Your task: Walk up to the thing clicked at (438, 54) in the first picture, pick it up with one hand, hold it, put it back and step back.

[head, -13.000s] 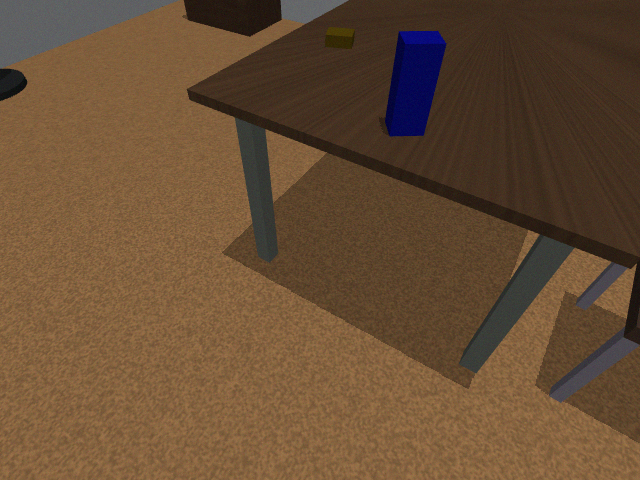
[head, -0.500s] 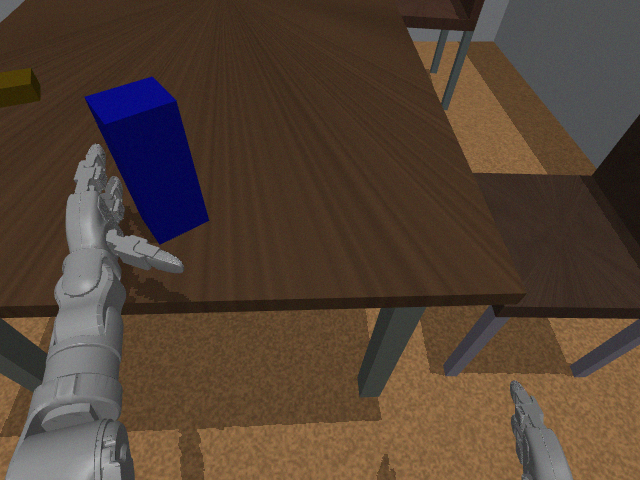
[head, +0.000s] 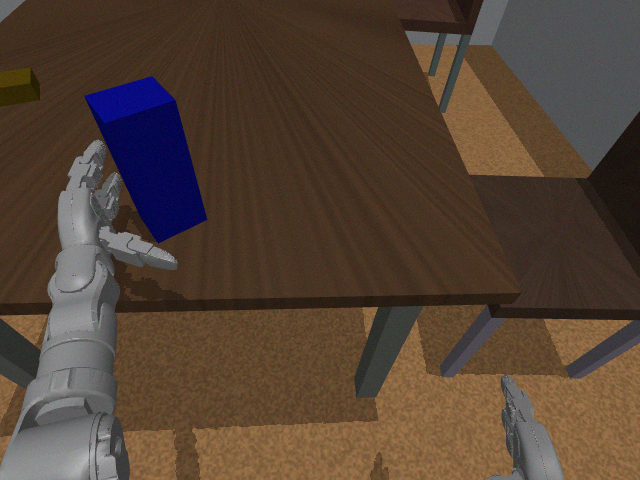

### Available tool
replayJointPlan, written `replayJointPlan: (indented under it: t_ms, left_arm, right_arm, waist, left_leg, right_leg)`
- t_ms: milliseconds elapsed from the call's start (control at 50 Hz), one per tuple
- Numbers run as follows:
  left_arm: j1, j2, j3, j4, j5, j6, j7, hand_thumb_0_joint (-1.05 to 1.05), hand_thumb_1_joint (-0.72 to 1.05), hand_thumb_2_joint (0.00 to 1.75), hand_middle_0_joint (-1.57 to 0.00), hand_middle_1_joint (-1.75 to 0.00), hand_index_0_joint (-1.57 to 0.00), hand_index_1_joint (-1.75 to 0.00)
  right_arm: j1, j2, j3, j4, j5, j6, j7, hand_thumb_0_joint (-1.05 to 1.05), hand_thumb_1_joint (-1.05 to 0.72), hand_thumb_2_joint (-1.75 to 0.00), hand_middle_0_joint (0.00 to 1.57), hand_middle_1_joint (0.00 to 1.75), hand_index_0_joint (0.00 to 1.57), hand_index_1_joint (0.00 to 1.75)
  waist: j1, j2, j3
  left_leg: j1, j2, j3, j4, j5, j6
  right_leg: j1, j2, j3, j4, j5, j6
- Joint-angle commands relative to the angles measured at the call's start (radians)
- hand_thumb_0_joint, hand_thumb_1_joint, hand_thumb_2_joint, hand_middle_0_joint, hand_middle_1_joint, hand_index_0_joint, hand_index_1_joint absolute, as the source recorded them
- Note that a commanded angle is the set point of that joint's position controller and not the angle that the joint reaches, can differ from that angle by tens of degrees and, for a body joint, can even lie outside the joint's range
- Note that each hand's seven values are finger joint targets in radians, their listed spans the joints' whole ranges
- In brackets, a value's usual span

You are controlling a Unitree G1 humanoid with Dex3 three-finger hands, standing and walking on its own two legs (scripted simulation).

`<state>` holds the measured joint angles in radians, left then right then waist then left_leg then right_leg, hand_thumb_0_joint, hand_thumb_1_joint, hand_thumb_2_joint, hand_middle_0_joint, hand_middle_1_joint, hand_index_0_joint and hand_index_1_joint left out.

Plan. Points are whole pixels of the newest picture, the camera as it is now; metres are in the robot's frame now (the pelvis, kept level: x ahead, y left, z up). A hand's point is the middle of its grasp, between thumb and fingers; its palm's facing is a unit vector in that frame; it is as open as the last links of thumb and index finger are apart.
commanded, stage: close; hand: left
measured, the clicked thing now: (155, 167) +0.50 +0.21 +0.12
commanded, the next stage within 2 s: settle in 0.90 s
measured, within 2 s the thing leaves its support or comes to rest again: leaves its support in 1.42 s
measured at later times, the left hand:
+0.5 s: hand (134, 186) +0.48 +0.23 +0.11, palm faces +0.22 -0.97 +0.03, open 15.4 cm
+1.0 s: hand (136, 196) +0.46 +0.23 +0.11, palm faces +0.23 -0.97 +0.03, open 9.9 cm
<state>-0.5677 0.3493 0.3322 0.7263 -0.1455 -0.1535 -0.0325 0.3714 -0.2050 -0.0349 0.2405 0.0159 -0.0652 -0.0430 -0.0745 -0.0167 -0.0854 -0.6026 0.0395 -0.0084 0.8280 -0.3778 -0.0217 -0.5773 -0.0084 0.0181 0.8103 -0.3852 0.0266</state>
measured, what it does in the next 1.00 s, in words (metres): stands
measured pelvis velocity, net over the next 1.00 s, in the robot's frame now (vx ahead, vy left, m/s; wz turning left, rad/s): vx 0.02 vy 0.01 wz -0.01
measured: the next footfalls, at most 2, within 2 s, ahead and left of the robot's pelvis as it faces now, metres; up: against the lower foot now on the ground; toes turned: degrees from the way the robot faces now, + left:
none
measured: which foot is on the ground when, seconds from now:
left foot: down 0.00-1.00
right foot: down 0.00-1.00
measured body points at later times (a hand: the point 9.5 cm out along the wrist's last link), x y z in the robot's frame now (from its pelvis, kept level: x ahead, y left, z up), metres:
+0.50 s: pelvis +0.00 +0.01 -0.01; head +0.07 +0.03 +0.44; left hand +0.46 +0.28 +0.11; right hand +0.15 -0.25 -0.05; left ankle +0.02 +0.13 -0.70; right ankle +0.01 -0.14 -0.70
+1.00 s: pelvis +0.02 +0.01 -0.01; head +0.07 +0.02 +0.44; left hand +0.44 +0.28 +0.11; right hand +0.16 -0.25 -0.06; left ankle +0.02 +0.13 -0.70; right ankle +0.01 -0.14 -0.70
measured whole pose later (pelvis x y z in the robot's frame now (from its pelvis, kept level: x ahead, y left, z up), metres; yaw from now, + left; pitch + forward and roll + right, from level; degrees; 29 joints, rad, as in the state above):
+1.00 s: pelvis +0.02 +0.01 -0.01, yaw -1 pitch +13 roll -1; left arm -0.59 0.35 0.36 0.73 -0.15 -0.17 -0.04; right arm 0.36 -0.21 -0.06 0.28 0.02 -0.02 0.01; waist -0.07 0.01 -0.14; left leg -0.68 0.04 0.00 0.88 -0.42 -0.01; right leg -0.65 -0.01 0.03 0.83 -0.41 0.04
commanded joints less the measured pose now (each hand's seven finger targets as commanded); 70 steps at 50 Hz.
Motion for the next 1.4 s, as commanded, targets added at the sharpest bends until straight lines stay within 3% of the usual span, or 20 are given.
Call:
replayJointPlan:
  t_ms: [0,80,120,220,260,300,440,500,600,840,900,920,980,1020,1120,1180,1320,1340,1360,1380]
  left_arm:
    - [-0.461,0.228,0.033,-0.149,-0.008,-0.070,-0.018,0.00,-0.61,0.02,-0.29,-0.13,-0.30,-0.13]
    - [-0.486,0.252,0.051,-0.107,-0.014,-0.077,-0.025,0.00,-0.61,0.04,-0.33,-0.16,-0.33,-0.16]
    - [-0.545,0.293,0.066,-0.131,-0.009,-0.084,-0.027,0.00,-0.61,0.07,-0.36,-0.19,-0.37,-0.19]
    - [-0.581,0.280,0.048,-0.081,0.000,-0.098,-0.025,0.00,-0.61,0.12,-0.42,-0.25,-0.43,-0.25]
    - [-0.562,0.322,0.085,-0.044,0.003,-0.099,-0.018,0.00,-0.60,0.14,-0.44,-0.28,-0.45,-0.27]
    - [-0.606,0.316,0.082,-0.054,0.005,-0.105,-0.019,0.00,-0.60,0.16,-0.46,-0.30,-0.47,-0.29]
    - [-0.670,0.357,0.088,-0.048,0.007,-0.110,-0.023,0.00,-0.50,0.29,-0.59,-0.43,-0.60,-0.43]
    - [-0.626,0.287,0.049,-0.006,0.011,-0.099,-0.025,0.00,-0.49,0.35,-0.66,-0.51,-0.67,-0.51]
    - [-0.544,0.280,0.057,-0.056,0.004,-0.092,-0.023,0.00,-0.41,0.45,-0.77,-0.63,-0.79,-0.63]
    - [-0.338,0.173,0.019,-0.120,-0.001,-0.062,-0.026,0.00,-0.16,0.74,-1.06,-0.94,-1.07,-0.94]
    - [-0.274,0.157,0.023,-0.117,-0.002,-0.048,-0.031,0.00,-0.10,0.82,-1.13,-1.02,-1.14,-1.02]
    - [-0.289,0.172,0.039,-0.146,-0.008,-0.049,-0.032,0.00,-0.08,0.90,-1.16,-1.09,-1.17,-1.09]
    - [-0.241,0.147,0.037,-0.149,-0.011,-0.039,-0.031,0.00,0.08,1.14,-1.31,-1.30,-1.32,-1.30]
    - [-0.318,0.165,0.025,-0.275,-0.012,-0.050,-0.033,0.00,0.17,1.13,-1.23,-1.23,-1.23,-1.26]
    - [-0.329,0.193,0.045,-0.280,-0.010,-0.031,-0.023,0.00,0.07,1.14,-1.27,-1.29,-1.27,-1.31]
    - [-0.382,0.179,0.009,-0.354,-0.006,-0.024,-0.025,0.00,0.01,1.14,-1.28,-1.30,-1.28,-1.32]
    - [-0.450,0.240,0.057,-0.436,-0.020,-0.008,0.019,0.00,-0.02,1.15,-1.25,-1.31,-1.26,-1.33]
    - [-0.470,0.214,0.022,-0.465,-0.017,-0.006,0.018,0.00,0.02,1.15,-1.24,-1.30,-1.25,-1.32]
    - [-0.492,0.235,0.044,-0.496,-0.020,-0.007,0.018,0.00,0.03,1.15,-1.25,-1.31,-1.26,-1.33]
    - [-0.458,0.252,0.057,-0.439,-0.018,0.002,0.023,0.00,0.00,1.16,-1.25,-1.32,-1.26,-1.33]
  right_arm:
    - [-0.019,-0.141,-0.075,-0.157,-0.003,-0.063,-0.008,0.00,0.51,-0.05,0.05,0.05,0.05,0.05]
    - [-0.028,-0.121,-0.045,-0.165,-0.002,-0.060,-0.002,0.00,0.51,-0.05,0.05,0.05,0.05,0.05]
    - [-0.030,-0.146,-0.071,-0.165,-0.006,-0.060,-0.002,0.00,0.50,-0.05,0.05,0.05,0.05,0.05]
    - [-0.042,-0.144,-0.066,-0.159,-0.006,-0.055,0.003,0.00,0.50,-0.05,0.05,0.05,0.05,0.05]
    - [-0.041,-0.167,-0.086,-0.173,-0.006,-0.055,0.002,0.00,0.51,-0.05,0.05,0.05,0.05,0.05]
    - [-0.022,-0.138,-0.056,-0.157,-0.010,-0.052,0.009,0.00,0.50,-0.05,0.05,0.05,0.05,0.05]
    - [-0.048,-0.173,-0.092,-0.142,-0.012,-0.051,0.007,0.00,0.50,-0.05,0.05,0.05,0.05,0.05]
    - [-0.022,-0.150,-0.074,-0.129,-0.012,-0.048,0.011,0.00,0.49,-0.05,0.05,0.05,0.05,0.05]
    - [-0.029,-0.146,-0.074,-0.133,-0.010,-0.041,0.018,0.00,0.50,-0.05,0.05,0.05,0.05,0.05]
    - [0.010,-0.153,-0.096,-0.125,-0.005,-0.015,0.025,0.00,0.50,-0.05,0.05,0.05,0.05,0.05]
    - [-0.003,-0.134,-0.075,-0.113,-0.002,-0.005,0.037,0.00,0.51,-0.05,0.05,0.05,0.05,0.05]
    - [-0.002,-0.169,-0.116,-0.108,-0.001,-0.001,0.036,0.00,0.51,-0.05,0.05,0.05,0.05,0.05]
    - [-0.030,-0.131,-0.078,-0.124,0.001,0.008,0.047,0.00,0.51,-0.05,0.05,0.05,0.05,0.05]
    - [-0.044,-0.152,-0.103,-0.135,0.002,0.015,0.046,0.00,0.50,-0.06,0.05,0.05,0.05,0.05]
    - [-0.035,-0.176,-0.129,-0.134,0.007,0.024,0.029,0.00,0.50,-0.06,0.05,0.05,0.05,0.05]
    - [-0.012,-0.126,-0.092,-0.089,0.009,0.024,0.029,0.00,0.50,-0.06,0.05,0.05,0.05,0.05]
    - [-0.027,-0.171,-0.133,-0.050,0.006,0.015,0.001,0.00,0.50,-0.06,0.05,0.05,0.05,0.05]
    - [-0.033,-0.155,-0.120,-0.029,0.006,0.016,0.001,0.00,0.51,-0.06,0.05,0.05,0.05,0.05]
    - [-0.099,-0.135,-0.091,-0.122,0.011,0.004,-0.002,0.00,0.51,-0.06,0.05,0.05,0.05,0.05]
    - [-0.076,-0.164,-0.129,-0.046,0.011,0.006,-0.010,0.00,0.51,-0.06,0.05,0.05,0.05,0.05]
  waist:
    - [-0.017,0.081,-0.296]
    - [-0.005,0.057,-0.338]
    - [-0.016,0.083,-0.396]
    - [-0.023,0.083,-0.371]
    - [-0.022,0.078,-0.366]
    - [-0.028,0.091,-0.388]
    - [-0.037,0.125,-0.441]
    - [-0.048,0.124,-0.431]
    - [-0.010,0.130,-0.463]
    - [-0.018,0.067,-0.385]
    - [0.003,0.078,-0.348]
    - [-0.005,0.082,-0.354]
    - [0.018,0.059,-0.355]
    - [0.015,0.074,-0.399]
    - [0.007,0.067,-0.437]
    - [0.015,0.111,-0.442]
    - [0.013,0.104,-0.429]
    - [0.018,0.125,-0.436]
    - [0.021,0.098,-0.478]
    - [0.024,0.097,-0.438]
  left_leg:
    - [0.185,-0.025,0.022,-0.104,0.173,0.031]
    - [0.165,-0.030,0.028,-0.082,0.238,0.036]
    - [0.195,-0.025,0.023,-0.069,0.281,0.036]
    - [0.174,-0.023,0.017,-0.074,0.233,0.034]
    - [0.162,-0.022,0.015,-0.076,0.213,0.032]
    - [0.170,-0.018,0.012,-0.071,0.227,0.032]
    - [0.204,-0.014,0.009,-0.048,0.291,0.030]
    - [0.206,-0.010,0.006,-0.046,0.299,0.029]
    - [0.213,-0.008,0.006,-0.042,0.360,0.024]
    - [0.189,-0.007,0.013,-0.033,0.403,0.033]
    - [0.171,-0.007,0.012,-0.042,0.387,0.028]
    - [0.180,-0.004,0.008,-0.045,0.386,0.025]
    - [0.154,-0.008,0.011,-0.040,0.387,0.028]
    - [0.162,-0.013,0.018,-0.034,0.376,0.032]
    - [0.203,-0.015,0.023,-0.033,0.386,0.035]
    - [0.239,-0.015,0.023,-0.034,0.444,0.032]
    - [0.263,-0.017,0.025,-0.053,0.441,0.028]
    - [0.288,-0.017,0.024,-0.060,0.425,0.028]
    - [0.292,-0.019,0.024,-0.055,0.445,0.032]
    - [0.288,-0.022,0.027,-0.061,0.423,0.031]
  right_leg:
    - [0.054,0.017,-0.030,-0.111,0.208,-0.027]
    - [0.094,0.014,-0.024,-0.101,0.274,-0.023]
    - [0.090,0.016,-0.024,-0.090,0.307,-0.023]
    - [0.057,0.019,-0.030,-0.086,0.255,-0.028]
    - [0.048,0.021,-0.032,-0.085,0.235,-0.030]
    - [0.039,0.023,-0.034,-0.080,0.241,-0.031]
    - [0.023,0.025,-0.036,-0.067,0.281,-0.032]
    - [0.007,0.027,-0.038,-0.066,0.281,-0.033]
    - [0.038,0.029,-0.046,-0.057,0.313,-0.036]
    - [0.038,0.026,-0.042,-0.052,0.367,-0.026]
    - [0.029,0.026,-0.045,-0.048,0.340,-0.031]
    - [0.016,0.028,-0.048,-0.045,0.327,-0.033]
    - [0.053,0.025,-0.046,-0.041,0.342,-0.031]
    - [0.074,0.022,-0.035,-0.045,0.360,-0.027]
    - [0.093,0.018,-0.028,-0.051,0.382,-0.022]
    - [0.097,0.018,-0.031,-0.049,0.423,-0.021]
    - [0.137,0.014,-0.032,-0.071,0.426,-0.019]
    - [0.129,0.015,-0.034,-0.077,0.406,-0.020]
    - [0.164,0.013,-0.033,-0.080,0.435,-0.017]
    - [0.163,0.013,-0.033,-0.086,0.424,-0.016]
